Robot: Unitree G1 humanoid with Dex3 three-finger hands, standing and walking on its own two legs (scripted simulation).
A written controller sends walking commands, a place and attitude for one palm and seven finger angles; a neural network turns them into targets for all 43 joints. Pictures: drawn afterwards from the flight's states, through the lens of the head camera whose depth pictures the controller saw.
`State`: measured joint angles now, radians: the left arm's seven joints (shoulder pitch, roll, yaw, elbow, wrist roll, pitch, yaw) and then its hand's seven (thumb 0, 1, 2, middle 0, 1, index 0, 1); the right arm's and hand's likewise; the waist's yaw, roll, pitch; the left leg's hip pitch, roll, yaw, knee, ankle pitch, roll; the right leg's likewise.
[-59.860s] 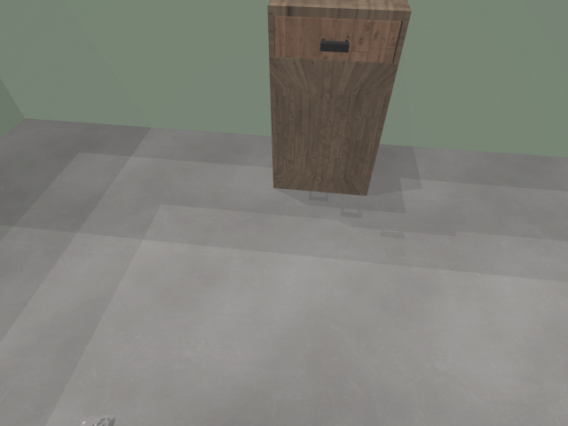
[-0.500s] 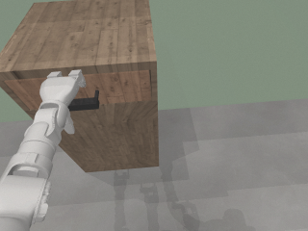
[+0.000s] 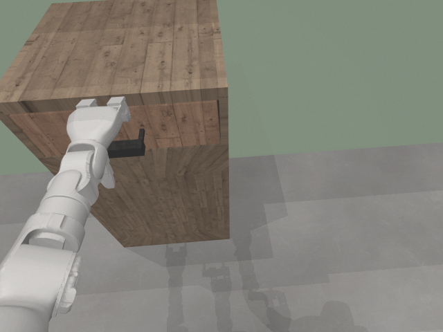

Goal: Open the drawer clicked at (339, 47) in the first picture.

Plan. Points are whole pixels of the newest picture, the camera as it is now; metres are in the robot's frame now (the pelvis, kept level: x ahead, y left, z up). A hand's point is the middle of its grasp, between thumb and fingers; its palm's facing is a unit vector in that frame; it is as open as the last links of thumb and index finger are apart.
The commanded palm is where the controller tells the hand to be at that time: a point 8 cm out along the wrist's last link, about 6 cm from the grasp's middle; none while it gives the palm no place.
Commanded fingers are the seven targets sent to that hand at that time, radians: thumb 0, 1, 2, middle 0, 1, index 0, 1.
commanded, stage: re-aim the fingers above the handle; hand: left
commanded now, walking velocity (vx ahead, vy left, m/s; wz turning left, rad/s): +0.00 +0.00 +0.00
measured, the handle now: (122, 141) +0.52 +0.23 +0.01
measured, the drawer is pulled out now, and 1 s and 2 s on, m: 0.00 0.00 0.00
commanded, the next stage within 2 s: lower the fingers behind the handle in 0.98 s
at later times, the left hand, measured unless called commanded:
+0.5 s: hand (114, 146) +0.45 +0.21 +0.07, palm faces -0.04 -0.02 -1.00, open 13.8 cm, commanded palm +0.44 +0.22 +0.13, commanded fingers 0.00 -0.50 0.30 -0.30 -1.20 -0.30 -1.20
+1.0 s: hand (114, 142) +0.46 +0.22 +0.07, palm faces -0.01 -0.02 -1.00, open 13.8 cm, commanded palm +0.44 +0.23 +0.13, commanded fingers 0.00 -0.50 0.30 -0.30 -1.20 -0.30 -1.20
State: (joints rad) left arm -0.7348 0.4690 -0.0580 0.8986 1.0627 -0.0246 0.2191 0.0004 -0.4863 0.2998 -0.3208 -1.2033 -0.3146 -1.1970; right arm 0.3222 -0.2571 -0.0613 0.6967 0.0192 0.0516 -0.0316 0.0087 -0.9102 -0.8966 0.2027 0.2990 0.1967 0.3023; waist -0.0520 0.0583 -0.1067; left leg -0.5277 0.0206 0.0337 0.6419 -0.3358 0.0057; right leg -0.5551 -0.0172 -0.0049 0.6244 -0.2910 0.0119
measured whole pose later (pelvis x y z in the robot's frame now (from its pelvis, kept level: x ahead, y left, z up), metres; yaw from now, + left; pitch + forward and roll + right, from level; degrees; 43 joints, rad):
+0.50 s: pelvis +0.01 -0.01 +0.00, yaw +1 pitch +12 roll +0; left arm -0.70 0.45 -0.08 0.85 1.05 -0.05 0.19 0.00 -0.49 0.30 -0.32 -1.20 -0.31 -1.20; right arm 0.32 -0.27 -0.06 0.71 0.02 0.06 -0.04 0.01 -0.91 -0.90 0.20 0.30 0.20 0.30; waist -0.04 0.05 -0.10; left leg -0.50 0.02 0.02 0.63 -0.34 0.00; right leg -0.53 -0.02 -0.02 0.62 -0.30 0.00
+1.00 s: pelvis +0.01 +0.00 +0.00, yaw +0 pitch +13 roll +0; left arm -0.72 0.46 -0.03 0.88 1.07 -0.06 0.22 0.00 -0.49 0.30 -0.32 -1.20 -0.32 -1.20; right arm 0.31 -0.26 -0.06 0.71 0.02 0.06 -0.04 0.01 -0.91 -0.90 0.20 0.30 0.20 0.30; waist -0.06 0.05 -0.11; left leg -0.52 0.02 0.03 0.64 -0.35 0.00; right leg -0.55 -0.01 -0.01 0.63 -0.31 0.01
